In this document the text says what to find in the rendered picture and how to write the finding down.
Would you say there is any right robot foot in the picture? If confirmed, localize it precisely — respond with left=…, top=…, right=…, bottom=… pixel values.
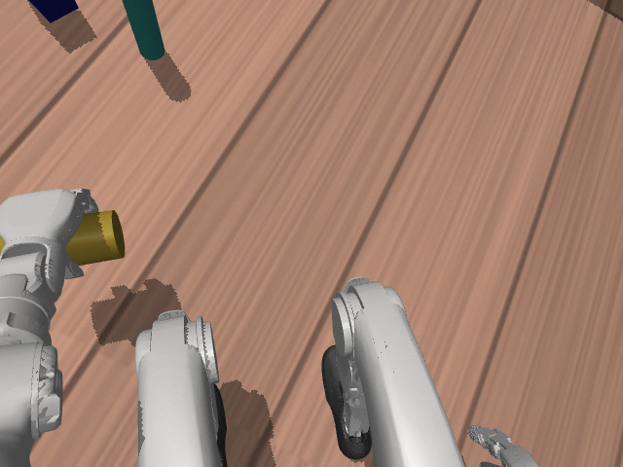
left=321, top=345, right=372, bottom=459

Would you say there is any left robot hand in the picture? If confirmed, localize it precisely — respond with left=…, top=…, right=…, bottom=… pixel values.
left=0, top=189, right=98, bottom=279

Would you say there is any right robot hand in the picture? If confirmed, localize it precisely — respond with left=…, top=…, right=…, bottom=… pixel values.
left=467, top=425, right=540, bottom=467

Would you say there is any left robot arm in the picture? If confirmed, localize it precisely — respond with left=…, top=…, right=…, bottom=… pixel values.
left=0, top=236, right=67, bottom=467

